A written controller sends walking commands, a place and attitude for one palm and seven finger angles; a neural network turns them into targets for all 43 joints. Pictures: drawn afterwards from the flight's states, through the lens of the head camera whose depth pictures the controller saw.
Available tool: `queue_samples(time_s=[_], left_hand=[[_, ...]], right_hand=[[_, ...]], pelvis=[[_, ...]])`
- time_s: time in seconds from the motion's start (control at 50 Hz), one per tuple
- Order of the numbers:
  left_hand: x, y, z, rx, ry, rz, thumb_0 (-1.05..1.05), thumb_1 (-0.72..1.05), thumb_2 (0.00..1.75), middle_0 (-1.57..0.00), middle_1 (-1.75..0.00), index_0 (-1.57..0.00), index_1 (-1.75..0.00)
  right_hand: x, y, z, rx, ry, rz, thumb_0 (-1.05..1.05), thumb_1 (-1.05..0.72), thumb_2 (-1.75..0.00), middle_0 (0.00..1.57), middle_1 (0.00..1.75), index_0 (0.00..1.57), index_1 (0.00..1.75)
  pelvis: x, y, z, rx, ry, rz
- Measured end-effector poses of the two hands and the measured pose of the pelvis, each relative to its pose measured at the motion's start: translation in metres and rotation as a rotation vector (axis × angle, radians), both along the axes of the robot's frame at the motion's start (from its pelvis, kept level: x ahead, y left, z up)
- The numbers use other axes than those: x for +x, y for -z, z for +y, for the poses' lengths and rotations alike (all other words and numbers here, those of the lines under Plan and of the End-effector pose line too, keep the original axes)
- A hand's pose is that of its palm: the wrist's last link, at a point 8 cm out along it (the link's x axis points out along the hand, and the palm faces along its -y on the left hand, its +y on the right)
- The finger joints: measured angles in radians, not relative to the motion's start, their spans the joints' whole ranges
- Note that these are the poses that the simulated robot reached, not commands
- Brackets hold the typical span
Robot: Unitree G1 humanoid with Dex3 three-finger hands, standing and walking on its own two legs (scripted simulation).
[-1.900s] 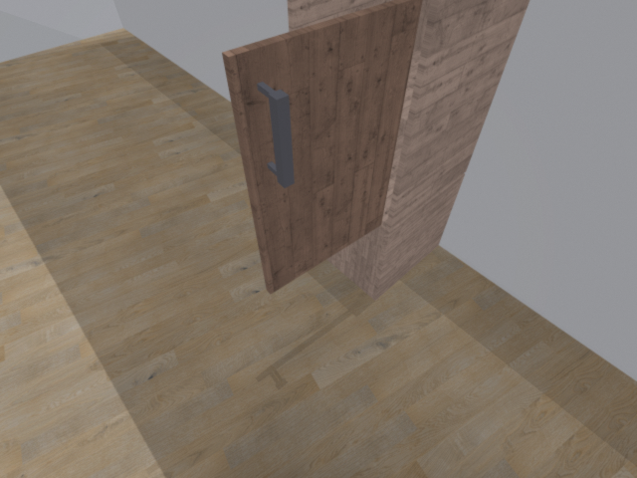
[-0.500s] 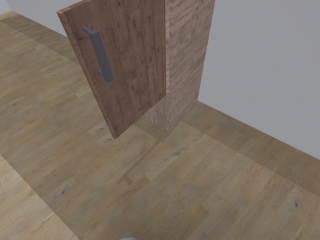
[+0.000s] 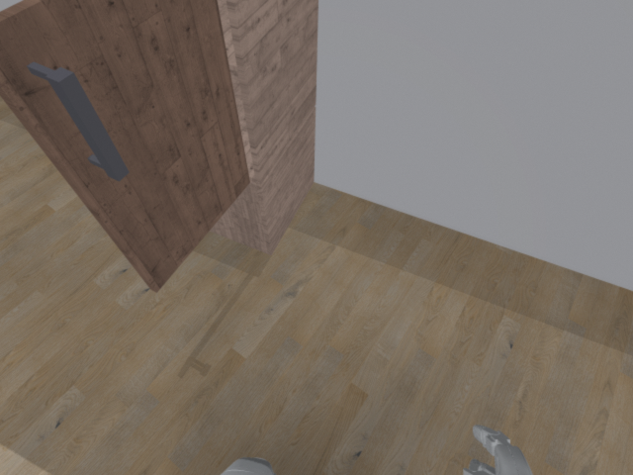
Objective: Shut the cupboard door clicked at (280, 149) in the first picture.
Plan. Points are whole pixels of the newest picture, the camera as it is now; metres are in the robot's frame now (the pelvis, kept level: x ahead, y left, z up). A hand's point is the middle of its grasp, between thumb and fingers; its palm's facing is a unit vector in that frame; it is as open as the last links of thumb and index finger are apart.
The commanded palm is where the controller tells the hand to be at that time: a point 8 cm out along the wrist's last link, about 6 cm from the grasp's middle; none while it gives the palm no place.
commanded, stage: walk to a spot facing it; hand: left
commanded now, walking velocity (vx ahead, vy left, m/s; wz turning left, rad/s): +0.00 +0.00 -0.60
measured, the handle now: (82, 126) +0.48 +0.38 +0.11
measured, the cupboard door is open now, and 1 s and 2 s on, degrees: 85 85 85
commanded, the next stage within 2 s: turn to face it in 1.72 s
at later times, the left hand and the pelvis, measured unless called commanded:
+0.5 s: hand (227, 421) +0.19 +0.16 -0.17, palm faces -0.31 -0.91 -0.28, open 7.4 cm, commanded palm none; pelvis +0.02 -0.01 -0.01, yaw -18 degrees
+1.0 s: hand (361, 322) +0.37 -0.04 -0.17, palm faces -0.65 -0.73 -0.19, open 7.4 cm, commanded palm none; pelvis +0.13 -0.10 -0.02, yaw -37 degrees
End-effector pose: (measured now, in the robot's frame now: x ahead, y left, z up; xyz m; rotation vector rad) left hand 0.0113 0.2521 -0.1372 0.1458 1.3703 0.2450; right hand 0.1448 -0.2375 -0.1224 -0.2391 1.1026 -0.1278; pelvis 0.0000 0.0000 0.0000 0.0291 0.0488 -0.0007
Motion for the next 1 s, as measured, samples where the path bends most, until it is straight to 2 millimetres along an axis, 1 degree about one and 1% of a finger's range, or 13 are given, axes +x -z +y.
queue_samples(time_s=[0.08,0.18,0.26,0.34,0.4,0.46,0.52,0.64,0.7,0.78,0.84,0.94,1.0], left_hand=[[0.024,0.015,0.021,-0.01,0.049,-0.021,0.0,0.9,0.9,-0.2,-0.3,-0.21,-0.3],[0.07,0.008,0.028,-0.008,0.126,-0.08,0.0,0.91,0.9,-0.2,-0.3,-0.2,-0.3],[0.112,-0.001,0.016,-0.006,0.227,-0.123,0.0,0.91,0.9,-0.19,-0.3,-0.2,-0.3],[0.154,-0.002,-0.009,0.01,0.34,-0.174,0.0,0.91,0.9,-0.19,-0.3,-0.2,-0.3],[0.173,-0.001,-0.027,0.03,0.403,-0.209,0.0,0.91,0.9,-0.19,-0.3,-0.2,-0.3],[0.181,-0.004,-0.042,0.028,0.44,-0.194,0.0,0.91,0.9,-0.2,-0.3,-0.2,-0.3],[0.185,-0.004,-0.053,0.006,0.479,-0.168,0.0,0.91,0.9,-0.2,-0.3,-0.2,-0.3],[0.204,0.01,-0.064,-0.07,0.529,-0.132,0.0,0.9,0.9,-0.2,-0.3,-0.21,-0.3],[0.225,0.014,-0.073,-0.096,0.565,-0.115,0.0,0.9,0.9,-0.2,-0.3,-0.2,-0.3],[0.263,0.004,-0.099,-0.125,0.622,-0.137,0.01,0.91,0.9,-0.2,-0.3,-0.2,-0.3],[0.295,-0.002,-0.13,-0.139,0.683,-0.162,0.01,0.91,0.9,-0.2,-0.3,-0.2,-0.3],[0.351,-0.001,-0.202,-0.146,0.821,-0.198,0.0,0.91,0.9,-0.19,-0.3,-0.2,-0.3],[0.381,0.006,-0.246,-0.146,0.875,-0.27,0.0,0.91,0.9,-0.19,-0.3,-0.2,-0.3]], right_hand=[[-0.013,0.002,0.006,-0.038,0.02,-0.027,0.01,-0.91,-0.9,0.2,0.3,0.2,0.3],[-0.056,0.0,0.005,-0.048,0.059,0.067,0.0,-0.91,-0.9,0.2,0.3,0.2,0.3],[-0.096,0.006,-0.006,-0.033,0.151,0.132,0.01,-0.91,-0.9,0.2,0.3,0.21,0.3],[-0.136,0.023,-0.027,-0.01,0.258,0.186,0.01,-0.9,-0.9,0.2,0.3,0.21,0.3],[-0.158,0.035,-0.044,-0.011,0.329,0.233,0.01,-0.91,-0.9,0.2,0.3,0.21,0.3],[-0.167,0.028,-0.052,-0.02,0.383,0.244,0.01,-0.91,-0.9,0.2,0.3,0.2,0.3],[-0.164,0.018,-0.052,-0.019,0.416,0.21,0.01,-0.91,-0.9,0.2,0.3,0.2,0.3],[-0.153,0.009,-0.037,-0.03,0.462,0.127,0.01,-0.91,-0.9,0.2,0.3,0.2,0.3],[-0.161,0.006,-0.024,-0.033,0.499,0.134,0.01,-0.91,-0.9,0.2,0.3,0.2,0.3],[-0.18,-0.002,-0.004,0.012,0.562,0.219,0.0,-0.91,-0.9,0.2,0.3,0.2,0.3],[-0.196,-0.003,0.007,0.052,0.627,0.284,0.0,-0.91,-0.9,0.2,0.3,0.2,0.3],[-0.219,0.007,0.015,0.128,0.761,0.376,0.01,-0.91,-0.9,0.2,0.3,0.2,0.3],[-0.227,0.024,0.008,0.178,0.819,0.429,0.01,-0.91,-0.9,0.2,0.3,0.2,0.3]], pelvis=[[0.002,0.011,0.014,-0.032,0.036,0.002],[0.004,0.004,0.014,-0.044,0.091,-0.01],[0.008,0.003,0.009,-0.063,0.149,-0.017],[0.013,0.014,-0.005,-0.054,0.209,-0.022],[0.013,0.021,-0.012,-0.046,0.244,-0.027],[0.015,0.016,-0.013,-0.037,0.282,-0.029],[0.02,0.009,-0.013,-0.022,0.319,-0.025],[0.046,0.012,-0.006,-0.037,0.396,-0.008],[0.06,0.012,-0.007,-0.046,0.438,-0.007],[0.079,0.001,-0.02,-0.049,0.487,0.005],[0.093,-0.002,-0.033,-0.054,0.531,0.013],[0.116,0.006,-0.067,-0.048,0.613,0.01],[0.129,0.023,-0.096,-0.037,0.641,-0.006]])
